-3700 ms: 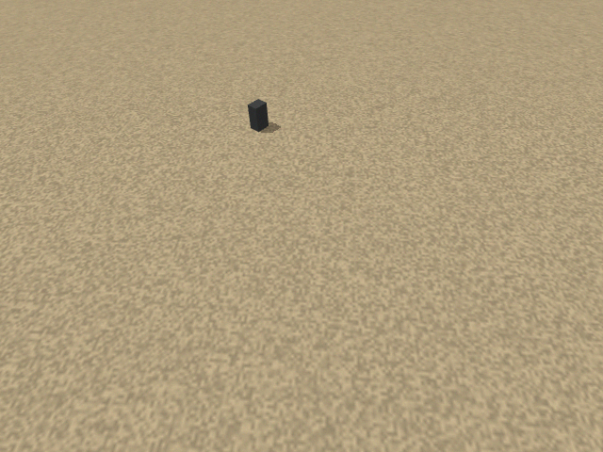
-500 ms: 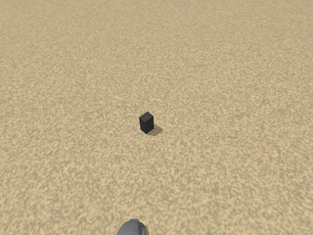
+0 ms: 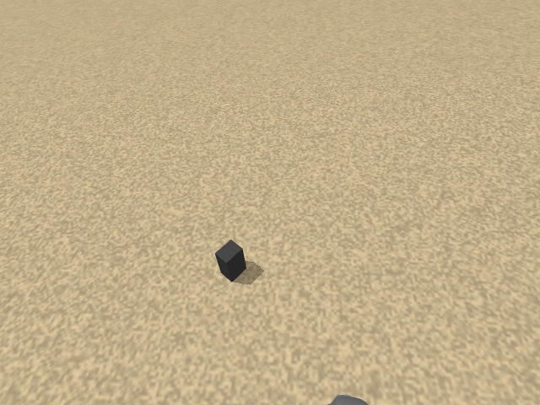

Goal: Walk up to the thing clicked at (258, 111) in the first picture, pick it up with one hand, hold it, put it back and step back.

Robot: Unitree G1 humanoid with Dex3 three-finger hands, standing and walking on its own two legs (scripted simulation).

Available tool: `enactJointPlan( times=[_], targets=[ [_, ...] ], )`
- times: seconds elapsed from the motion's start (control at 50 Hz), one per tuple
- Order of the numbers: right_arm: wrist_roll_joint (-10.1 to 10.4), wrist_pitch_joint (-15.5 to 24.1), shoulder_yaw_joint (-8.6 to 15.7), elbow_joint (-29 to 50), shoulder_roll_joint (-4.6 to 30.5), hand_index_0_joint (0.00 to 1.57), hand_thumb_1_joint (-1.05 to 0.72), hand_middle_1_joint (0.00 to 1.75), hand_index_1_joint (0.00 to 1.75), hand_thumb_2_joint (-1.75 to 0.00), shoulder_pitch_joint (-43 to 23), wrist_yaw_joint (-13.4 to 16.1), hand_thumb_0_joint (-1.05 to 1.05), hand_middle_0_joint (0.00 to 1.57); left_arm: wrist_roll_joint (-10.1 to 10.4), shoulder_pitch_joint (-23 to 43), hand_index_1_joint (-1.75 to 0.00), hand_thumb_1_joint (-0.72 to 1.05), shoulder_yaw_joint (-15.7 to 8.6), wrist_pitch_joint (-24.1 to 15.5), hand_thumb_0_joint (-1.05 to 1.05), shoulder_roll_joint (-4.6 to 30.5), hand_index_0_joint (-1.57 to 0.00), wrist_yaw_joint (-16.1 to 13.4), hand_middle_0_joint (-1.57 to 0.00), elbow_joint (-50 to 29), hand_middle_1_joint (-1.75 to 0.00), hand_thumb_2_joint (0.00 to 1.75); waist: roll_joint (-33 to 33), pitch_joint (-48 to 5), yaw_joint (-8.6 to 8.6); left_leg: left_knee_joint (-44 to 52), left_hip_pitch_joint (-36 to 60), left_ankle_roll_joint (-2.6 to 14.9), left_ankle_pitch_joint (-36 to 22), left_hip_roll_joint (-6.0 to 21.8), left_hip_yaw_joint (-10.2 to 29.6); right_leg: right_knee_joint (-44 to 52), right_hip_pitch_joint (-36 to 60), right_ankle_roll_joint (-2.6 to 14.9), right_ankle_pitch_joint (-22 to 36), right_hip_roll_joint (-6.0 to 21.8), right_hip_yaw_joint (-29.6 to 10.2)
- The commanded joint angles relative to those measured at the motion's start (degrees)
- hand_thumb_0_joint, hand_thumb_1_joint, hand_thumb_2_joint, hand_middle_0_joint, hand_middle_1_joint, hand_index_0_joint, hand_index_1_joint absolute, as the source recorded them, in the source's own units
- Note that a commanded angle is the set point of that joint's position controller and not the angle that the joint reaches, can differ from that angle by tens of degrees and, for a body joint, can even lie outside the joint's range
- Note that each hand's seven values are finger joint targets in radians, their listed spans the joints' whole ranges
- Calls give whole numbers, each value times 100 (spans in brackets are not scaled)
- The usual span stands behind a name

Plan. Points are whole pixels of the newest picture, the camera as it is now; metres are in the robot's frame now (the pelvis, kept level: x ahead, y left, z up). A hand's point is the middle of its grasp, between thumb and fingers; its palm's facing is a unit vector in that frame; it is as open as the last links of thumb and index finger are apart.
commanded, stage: walk up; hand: left
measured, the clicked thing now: (231, 261) +0.76 +0.21 -0.68
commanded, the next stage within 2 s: none
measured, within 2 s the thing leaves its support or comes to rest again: neither
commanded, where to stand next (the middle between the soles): +0.44 +0.02 m, yaw +2 degrees
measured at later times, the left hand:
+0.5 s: hand (123, 384) +0.20 +0.29 -0.15, palm faces +0.02 -0.93 -0.36, open 7.4 cm
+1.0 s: hand (151, 277) +0.39 +0.27 -0.12, palm faces -0.01 -0.89 -0.45, open 7.4 cm
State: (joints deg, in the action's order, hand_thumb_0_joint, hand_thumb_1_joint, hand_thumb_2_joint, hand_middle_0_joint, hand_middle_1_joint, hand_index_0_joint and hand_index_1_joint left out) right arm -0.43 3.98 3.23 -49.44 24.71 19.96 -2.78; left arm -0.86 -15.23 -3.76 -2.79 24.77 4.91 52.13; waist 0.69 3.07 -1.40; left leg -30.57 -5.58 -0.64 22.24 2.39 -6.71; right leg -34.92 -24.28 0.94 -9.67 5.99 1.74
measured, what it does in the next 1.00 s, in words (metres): walks ahead: right foot, then left foot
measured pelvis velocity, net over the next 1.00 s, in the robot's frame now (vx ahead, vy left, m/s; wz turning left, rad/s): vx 0.32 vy -0.01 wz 0.02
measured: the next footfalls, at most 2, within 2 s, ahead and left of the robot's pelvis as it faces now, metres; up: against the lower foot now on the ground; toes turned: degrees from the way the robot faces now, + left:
right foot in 0.02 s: +0.15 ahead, -0.13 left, +0.00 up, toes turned -5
left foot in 0.46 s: +0.31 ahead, +0.12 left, +0.00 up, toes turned +7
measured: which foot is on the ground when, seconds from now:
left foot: down 0.00-0.04, up 0.06-0.44, down 0.46-0.90, up 0.92-1.00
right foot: up 0.00-0.00, down 0.02-0.48, up 0.50-0.86, down 0.88-1.00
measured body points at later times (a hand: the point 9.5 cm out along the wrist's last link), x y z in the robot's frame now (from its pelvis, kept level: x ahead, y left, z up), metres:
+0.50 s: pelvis +0.18 +0.01 -0.01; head +0.20 +0.03 +0.44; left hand +0.19 +0.34 -0.13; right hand +0.29 -0.31 -0.10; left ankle +0.27 +0.12 -0.73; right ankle +0.12 -0.13 -0.71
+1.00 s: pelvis +0.32 -0.01 +0.00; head +0.35 -0.04 +0.44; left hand +0.39 +0.32 -0.09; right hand +0.38 -0.32 -0.14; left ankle +0.30 +0.12 -0.68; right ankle +0.39 -0.12 -0.73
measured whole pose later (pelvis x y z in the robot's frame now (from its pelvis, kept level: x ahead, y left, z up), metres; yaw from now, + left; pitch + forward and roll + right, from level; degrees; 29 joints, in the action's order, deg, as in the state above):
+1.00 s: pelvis +0.32 -0.01 +0.00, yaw +1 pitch -3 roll +1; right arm -0.1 -0.2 2.4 -50.7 24.0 16.3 -1.1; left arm -0.4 -14.5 -1.9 -4.3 22.6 0.7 50.3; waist -3.5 6.5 0.0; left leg -57.4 -21.5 1.8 28.9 0.7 -0.6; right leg -36.4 -20.0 1.1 -13.4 2.3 2.5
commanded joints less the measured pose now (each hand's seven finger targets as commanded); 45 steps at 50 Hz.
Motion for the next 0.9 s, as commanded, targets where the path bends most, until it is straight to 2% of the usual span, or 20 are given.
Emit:
enactJointPlan(
  times=[0.0, 0.02, 0.04, 0.08, 0.14, 0.22, 0.34, 0.38, 0.42, 0.44, 0.46, 0.48, 0.52, 0.58, 0.68, 0.78, 0.82, 0.84, 0.86, 0.88],
  targets=[
    [5, 150, 155, 657, 720, 20, -90, 30, 30, -90, -91, 84, 0, 20, -63, -1316, -30, 90, -556, -348, 0, 1652, -20, -241, -20, -146, -30, 90, 1511, -765, 829, -2612, -2117, 566, -795, 213, 45, 1232, 2784, 446, -1448, 666, -1352],
    [55, 121, 179, 698, 838, 20, -90, 30, 30, -90, -141, 110, 0, 20, 26, -1360, -30, 90, -599, -358, 0, 2135, -20, -282, -20, -209, -30, 90, 1925, -589, 828, -3449, -3341, 310, 773, -466, 263, 2257, 3019, 1088, -1674, 1882, -3883],
    [-21, 42, 282, 561, 1240, 20, -90, 30, 30, -90, -426, 184, 0, 20, 91, -1027, -30, 90, -533, -327, 0, 2036, -20, -295, -20, -337, -30, 90, 1043, -229, 743, -3849, -3357, 296, 804, -53, 907, 2159, 2378, 1391, -1684, 2034, -3937],
    [113, 2, 297, 301, 1234, 20, -90, 30, 30, -90, -201, 138, 0, 20, 149, -434, -30, 90, -429, -299, 0, 1612, -20, -353, -20, -453, -30, 90, 611, -61, 412, -3622, -3149, 310, 46, 209, 1097, 1998, 1989, 1183, -1085, 1360, -2353],
    [30, -55, 309, 90, 1078, 20, -90, 30, 30, -90, 129, 32, 0, 20, 98, -263, -30, 90, -332, -338, 0, 1371, -20, -355, -20, -572, -30, 90, 916, -118, 224, -2943, -2521, 220, -465, 237, 854, 1973, 1440, 1019, -95, 870, -1120],
    [-62, -86, 307, 241, 946, 20, -90, 30, 30, -90, -355, -80, 0, 20, 43, -375, -30, 90, -374, -357, 0, 1395, -20, -345, -20, -701, -30, 90, 829, 45, 355, -1705, -2663, 53, -645, 309, 683, 2069, 1486, 1222, -405, 935, -831],
    [-82, 5, 324, 387, 832, 20, -90, 30, 30, -90, -861, -130, 0, 20, 55, -483, -30, 90, -352, -316, 0, 1463, -20, -333, -20, -777, -30, 90, 609, 72, 420, -567, -1975, 133, -1181, 202, 399, 1688, 1350, 1088, -194, 918, -543],
    [-77, 42, 346, 336, 853, 20, -90, 30, 30, -90, -645, -128, 0, 20, 55, -295, -30, 90, -341, -292, 0, 1533, -20, -340, -20, -838, -30, 90, 551, 7, 177, -243, -1187, 240, -1178, 160, 322, 1330, 941, 1015, -89, 1024, -557],
    [-85, 97, 461, 75, 1096, 20, -90, 30, 30, -90, 156, -54, 0, 20, 42, -316, -30, 90, -201, -278, 0, 1268, -20, -354, -20, -860, -30, 90, -213, -385, -244, -12, 207, 392, -999, -97, 307, -7, 443, 725, 545, 636, -133],
    [-152, 141, 600, -1, 1530, 20, -90, 30, 30, -90, 762, 22, 0, 20, 70, -580, -30, 90, -76, -264, 0, 890, -20, -355, -20, -900, -30, 90, -1451, -845, -494, 710, 1045, 728, -42, 697, 1569, -1923, -138, 422, 358, 131, 265],
    [-87, 160, 691, 175, 1992, 20, -90, 30, 30, -90, 826, 63, 0, 20, 166, -741, -30, 90, -95, -232, 0, 785, -20, -374, -20, -870, -30, 90, -2012, -762, -433, 1588, 1569, 1296, 356, 2005, 4263, -2875, -1584, 145, -1918, -913, 274],
    [68, 122, 699, 231, 1913, 20, -90, 30, 30, -90, 601, 60, 0, 20, 71, -480, -30, 90, -170, -177, 0, 1284, -20, -468, -20, -731, -30, 90, -1150, -512, -384, 1536, 869, 1633, 276, 2220, 4327, -3350, -1516, 228, -2169, -448, -440],
    [76, 112, 509, 408, 1464, 20, -90, 30, 30, -90, 58, 124, 0, 20, 139, -675, -30, 90, -143, -160, 0, 1227, -20, -440, -20, -561, -30, 90, -604, -203, -55, 1331, 334, 1413, -1007, 1728, 2796, -3285, -1225, 180, -1462, -218, -738],
    [51, 159, 408, 469, 1250, 20, -90, 30, 30, -90, -257, 131, 0, 20, 93, -898, -30, 90, -164, -101, 0, 1119, -20, -340, -20, -344, -30, 90, -863, 16, 135, 1470, -582, 1178, -1381, 1220, 1574, -2511, -529, 47, -966, -57, -463],
    [-3, 133, 454, 567, 1416, 20, -90, 30, 30, -90, -176, 86, 0, 20, 9, -346, -30, 90, -179, -101, 0, 990, -20, -228, -20, -486, -30, 90, -978, 217, -36, 1740, -704, 1472, -209, 1269, 1457, -1239, -558, -114, -740, 43, -94],
    [3, 12, 387, 661, 1366, 20, -90, 30, 30, -90, -467, 75, 0, 20, 8, -393, -30, 90, -185, -206, 0, 852, -20, -309, -20, -359, -30, 90, -841, 115, 209, 990, -1238, 1282, -977, 1196, 1131, -196, 603, -47, -91, -241, 121],
    [27, -62, 261, 691, 1078, 20, -90, 30, 30, -90, -465, 94, 0, 20, -11, -692, -30, 90, -234, -270, 0, 972, -20, -394, -20, -185, -30, 90, -273, -156, 378, 20, -1665, 981, -1114, 832, 809, 291, 1675, -28, 120, -526, 206],
    [38, -77, 185, 679, 873, 20, -90, 30, 30, -90, -342, 110, 0, 20, -23, -812, -30, 90, -283, -302, 0, 1130, -20, -445, -20, -205, -30, 90, 143, -366, 465, -734, -1821, 781, -1031, 573, 569, 708, 2144, 105, -121, -385, -68],
    [81, -89, 49, 709, 466, 20, -90, 30, 30, -90, -168, 127, 0, 20, -60, -1051, -30, 90, -378, -358, 0, 1547, -20, -520, -20, -236, -30, 90, 1443, -600, 543, -2268, -2198, 459, -221, 38, 230, 1451, 2328, 464, -185, 951, -1972],
    [35, -176, 111, 643, 696, 20, -90, 30, 30, -90, -64, 177, 0, 20, 13, -811, -30, 90, -379, -350, 0, 1852, -20, -526, -20, -365, -30, 90, 1291, -364, 408, -2753, -2791, 273, 1024, -332, 507, 1888, 2108, 1180, -340, 1827, -3431]
  ],
)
